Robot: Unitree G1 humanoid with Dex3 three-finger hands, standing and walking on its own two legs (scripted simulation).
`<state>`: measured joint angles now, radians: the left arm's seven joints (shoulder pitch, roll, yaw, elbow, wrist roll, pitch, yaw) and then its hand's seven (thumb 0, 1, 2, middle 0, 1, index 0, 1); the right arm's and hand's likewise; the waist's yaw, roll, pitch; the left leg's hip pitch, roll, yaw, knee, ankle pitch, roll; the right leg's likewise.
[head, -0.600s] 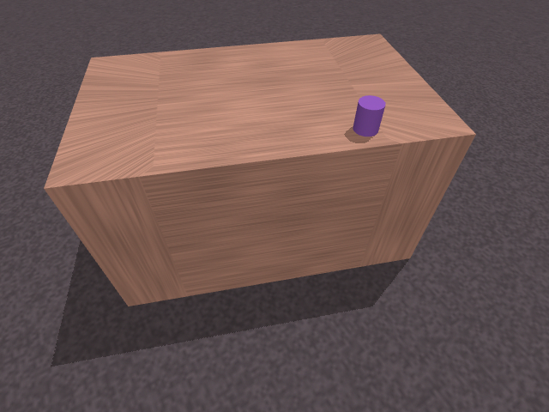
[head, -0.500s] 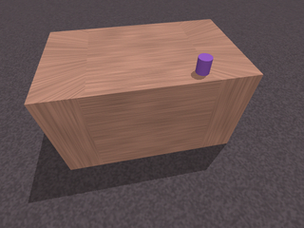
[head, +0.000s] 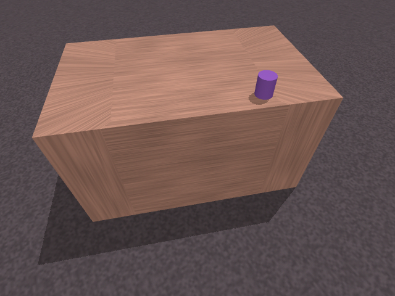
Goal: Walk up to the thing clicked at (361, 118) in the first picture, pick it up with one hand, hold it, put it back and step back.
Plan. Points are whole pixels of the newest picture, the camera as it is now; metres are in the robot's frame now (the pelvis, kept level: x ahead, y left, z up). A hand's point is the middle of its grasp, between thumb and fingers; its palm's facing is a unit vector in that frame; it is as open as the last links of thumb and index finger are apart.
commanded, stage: stand
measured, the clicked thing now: (265, 85) +0.89 -0.27 -0.09
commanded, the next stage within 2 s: walk up in 0.52 s
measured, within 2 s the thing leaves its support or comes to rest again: neither
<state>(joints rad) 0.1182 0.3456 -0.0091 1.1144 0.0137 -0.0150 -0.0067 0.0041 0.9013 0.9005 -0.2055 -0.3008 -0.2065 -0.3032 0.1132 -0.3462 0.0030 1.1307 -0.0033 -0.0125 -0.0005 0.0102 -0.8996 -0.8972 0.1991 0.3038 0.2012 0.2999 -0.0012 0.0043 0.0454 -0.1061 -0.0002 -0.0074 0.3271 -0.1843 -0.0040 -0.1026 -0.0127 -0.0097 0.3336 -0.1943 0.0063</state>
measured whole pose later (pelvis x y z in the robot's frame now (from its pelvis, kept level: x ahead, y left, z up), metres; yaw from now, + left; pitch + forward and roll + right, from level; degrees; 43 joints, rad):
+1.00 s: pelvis +0.10 +0.09 -0.01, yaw -10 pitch -3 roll +0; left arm 0.33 0.46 0.06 0.95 0.01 -0.04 -0.03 0.01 0.90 0.90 -0.20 -0.30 -0.21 -0.30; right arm 0.30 -0.39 -0.08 0.87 -0.03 -0.02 0.06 0.01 -0.90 -0.90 0.20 0.30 0.20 0.30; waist -0.03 -0.02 0.07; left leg -0.18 0.03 0.08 0.51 -0.29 0.03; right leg -0.44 -0.02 0.01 0.96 -0.39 -0.01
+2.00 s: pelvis +0.31 +0.13 -0.04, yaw -25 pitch -2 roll -1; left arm 0.22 0.42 0.07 0.86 0.04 0.00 -0.02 0.00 0.90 0.90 -0.21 -0.30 -0.21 -0.30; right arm 0.21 -0.43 -0.04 0.85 0.00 0.00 -0.03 0.01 -0.90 -0.90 0.20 0.30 0.20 0.30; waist 0.00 0.02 0.13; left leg -0.46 0.11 0.03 0.91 -0.48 0.00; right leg -0.35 0.01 -0.03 0.81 -0.42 -0.03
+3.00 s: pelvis +0.33 +0.12 -0.01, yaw -21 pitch -2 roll +0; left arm 0.08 0.36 0.04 1.10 0.01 0.02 -0.03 0.00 0.90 0.90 -0.20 -0.30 -0.21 -0.30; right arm 0.10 -0.36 0.01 1.10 -0.01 -0.04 -0.02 0.01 -0.90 -0.90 0.20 0.30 0.20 0.30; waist 0.01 -0.01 0.05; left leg -0.19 0.02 -0.04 0.43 -0.21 -0.02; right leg -0.14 -0.02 -0.08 0.40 -0.24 0.00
